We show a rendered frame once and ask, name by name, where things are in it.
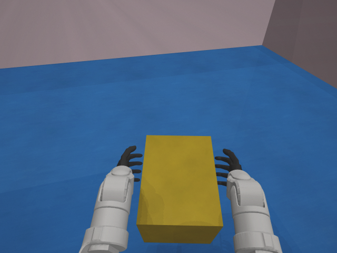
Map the carton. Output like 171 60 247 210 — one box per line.
136 135 223 244

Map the robot right hand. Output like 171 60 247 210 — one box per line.
215 149 242 186

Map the left robot forearm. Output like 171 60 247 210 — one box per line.
79 166 134 253

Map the robot left hand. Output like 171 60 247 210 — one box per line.
117 145 143 182

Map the right robot forearm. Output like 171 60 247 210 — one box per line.
226 170 283 253

